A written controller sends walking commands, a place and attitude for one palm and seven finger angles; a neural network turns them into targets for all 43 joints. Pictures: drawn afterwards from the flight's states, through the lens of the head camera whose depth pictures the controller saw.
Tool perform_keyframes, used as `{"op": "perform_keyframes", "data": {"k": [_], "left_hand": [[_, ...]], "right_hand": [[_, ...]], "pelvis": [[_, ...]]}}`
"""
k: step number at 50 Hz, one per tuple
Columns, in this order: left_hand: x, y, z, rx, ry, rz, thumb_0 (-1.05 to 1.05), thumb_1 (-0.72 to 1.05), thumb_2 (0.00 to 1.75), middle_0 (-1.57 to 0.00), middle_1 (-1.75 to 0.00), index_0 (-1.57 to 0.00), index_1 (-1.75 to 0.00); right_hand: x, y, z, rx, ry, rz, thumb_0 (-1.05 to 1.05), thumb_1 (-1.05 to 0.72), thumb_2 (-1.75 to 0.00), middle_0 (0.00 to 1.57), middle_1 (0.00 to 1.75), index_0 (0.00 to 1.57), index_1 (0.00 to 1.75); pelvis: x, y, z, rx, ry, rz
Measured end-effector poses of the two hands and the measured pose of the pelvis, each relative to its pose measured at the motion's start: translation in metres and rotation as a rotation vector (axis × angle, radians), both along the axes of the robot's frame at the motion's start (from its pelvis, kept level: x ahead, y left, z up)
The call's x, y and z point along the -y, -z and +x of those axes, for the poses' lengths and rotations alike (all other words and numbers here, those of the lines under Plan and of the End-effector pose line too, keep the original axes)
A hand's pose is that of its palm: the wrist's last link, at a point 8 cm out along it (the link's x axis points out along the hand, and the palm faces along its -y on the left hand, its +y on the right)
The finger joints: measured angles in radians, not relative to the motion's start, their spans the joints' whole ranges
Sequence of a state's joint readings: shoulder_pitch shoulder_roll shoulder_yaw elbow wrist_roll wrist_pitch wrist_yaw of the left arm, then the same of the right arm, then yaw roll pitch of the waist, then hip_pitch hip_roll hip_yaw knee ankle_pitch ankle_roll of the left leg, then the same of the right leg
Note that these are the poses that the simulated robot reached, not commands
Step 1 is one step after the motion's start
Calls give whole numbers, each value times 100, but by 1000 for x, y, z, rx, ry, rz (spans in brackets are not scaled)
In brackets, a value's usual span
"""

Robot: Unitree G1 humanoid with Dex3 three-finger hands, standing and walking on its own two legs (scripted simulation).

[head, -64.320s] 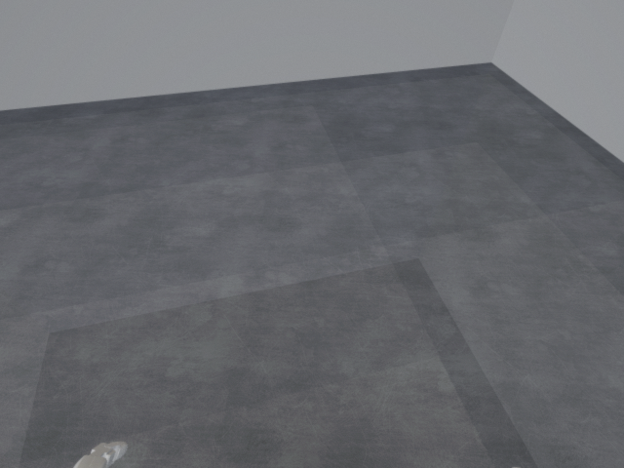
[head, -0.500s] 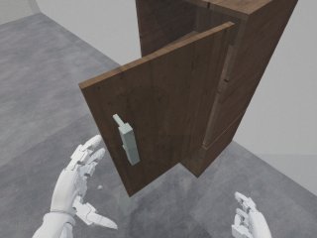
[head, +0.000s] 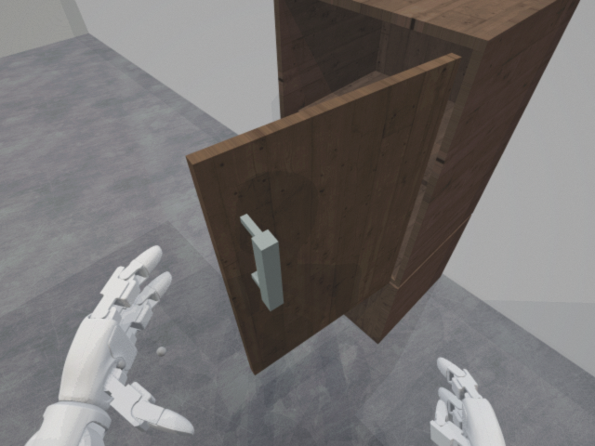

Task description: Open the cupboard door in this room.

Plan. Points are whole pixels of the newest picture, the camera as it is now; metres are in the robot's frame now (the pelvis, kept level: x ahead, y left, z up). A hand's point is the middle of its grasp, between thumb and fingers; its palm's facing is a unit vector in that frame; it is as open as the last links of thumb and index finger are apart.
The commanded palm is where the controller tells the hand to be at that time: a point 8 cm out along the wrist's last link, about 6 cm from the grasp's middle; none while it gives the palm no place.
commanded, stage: draw the hand back to the body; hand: left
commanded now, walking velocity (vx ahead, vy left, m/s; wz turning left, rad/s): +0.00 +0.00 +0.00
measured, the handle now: (260, 263) +0.33 +0.08 +0.08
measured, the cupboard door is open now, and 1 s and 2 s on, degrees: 82 82 82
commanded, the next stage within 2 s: step back with the hand held close in 1.32 s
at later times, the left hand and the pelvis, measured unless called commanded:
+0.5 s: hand (89, 335) +0.20 +0.23 +0.14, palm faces +0.27 -0.90 -0.33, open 14.3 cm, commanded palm +0.15 +0.28 +0.16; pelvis +0.01 +0.02 +0.03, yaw -1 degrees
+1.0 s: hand (31, 284) +0.22 +0.27 +0.20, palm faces +0.45 -0.79 -0.42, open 8.5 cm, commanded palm +0.16 +0.30 +0.21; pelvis +0.02 +0.00 +0.04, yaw -1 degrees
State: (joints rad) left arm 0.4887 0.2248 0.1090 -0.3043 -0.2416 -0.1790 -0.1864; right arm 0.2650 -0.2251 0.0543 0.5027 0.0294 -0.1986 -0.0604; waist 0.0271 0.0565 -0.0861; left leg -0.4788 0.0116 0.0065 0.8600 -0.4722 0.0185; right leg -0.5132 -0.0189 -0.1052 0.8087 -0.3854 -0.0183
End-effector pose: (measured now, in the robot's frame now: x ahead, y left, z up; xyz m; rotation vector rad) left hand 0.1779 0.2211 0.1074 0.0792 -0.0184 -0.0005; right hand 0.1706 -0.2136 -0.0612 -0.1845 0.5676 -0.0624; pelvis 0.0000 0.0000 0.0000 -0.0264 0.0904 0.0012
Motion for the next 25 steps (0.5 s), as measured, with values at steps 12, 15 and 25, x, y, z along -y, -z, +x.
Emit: {"op": "perform_keyframes", "data": {"k": [12,15,25], "left_hand": [[-20,-19,-10,-8,16,7,-1,-48,31,-15,-30,-15,-30],[-31,-28,-11,-8,-58,101,-1,-44,33,-15,-30,-15,-30],[-48,-52,-17,0,-282,264,0,-16,45,-16,-30,-16,-30]], "right_hand": [[-13,-17,8,53,-30,-16,1,-90,-90,20,30,20,30],[-15,-21,10,51,-33,-33,1,-90,-90,20,30,20,30],[-19,-25,7,-21,-30,-48,1,-90,-90,20,30,20,30]], "pelvis": [[-11,-9,1,45,-4,-8],[-12,-12,1,62,2,-8],[-18,-29,7,115,9,-1]]}}
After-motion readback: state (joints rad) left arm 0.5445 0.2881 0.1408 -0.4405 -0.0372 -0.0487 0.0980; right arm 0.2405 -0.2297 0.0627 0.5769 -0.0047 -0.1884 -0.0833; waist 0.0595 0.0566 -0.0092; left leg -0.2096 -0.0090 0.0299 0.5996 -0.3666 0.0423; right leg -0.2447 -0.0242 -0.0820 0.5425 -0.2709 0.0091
